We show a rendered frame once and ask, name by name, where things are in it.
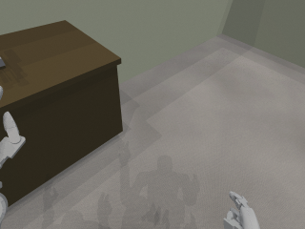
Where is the right robot hand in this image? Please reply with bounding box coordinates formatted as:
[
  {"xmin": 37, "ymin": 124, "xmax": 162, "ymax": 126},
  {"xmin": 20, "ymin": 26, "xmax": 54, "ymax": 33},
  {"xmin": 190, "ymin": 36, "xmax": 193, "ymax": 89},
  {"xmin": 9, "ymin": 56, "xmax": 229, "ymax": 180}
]
[{"xmin": 223, "ymin": 191, "xmax": 260, "ymax": 229}]

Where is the counter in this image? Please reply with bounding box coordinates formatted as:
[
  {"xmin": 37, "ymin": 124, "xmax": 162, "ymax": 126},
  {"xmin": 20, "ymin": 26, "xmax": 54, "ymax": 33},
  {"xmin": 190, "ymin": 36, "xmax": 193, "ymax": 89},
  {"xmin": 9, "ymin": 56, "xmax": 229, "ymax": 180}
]
[{"xmin": 0, "ymin": 20, "xmax": 123, "ymax": 207}]

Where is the left robot hand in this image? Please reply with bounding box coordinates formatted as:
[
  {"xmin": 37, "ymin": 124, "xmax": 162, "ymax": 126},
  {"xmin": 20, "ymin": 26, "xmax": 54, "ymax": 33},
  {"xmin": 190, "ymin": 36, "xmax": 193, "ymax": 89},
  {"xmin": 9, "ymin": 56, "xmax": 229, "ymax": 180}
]
[{"xmin": 0, "ymin": 86, "xmax": 26, "ymax": 169}]

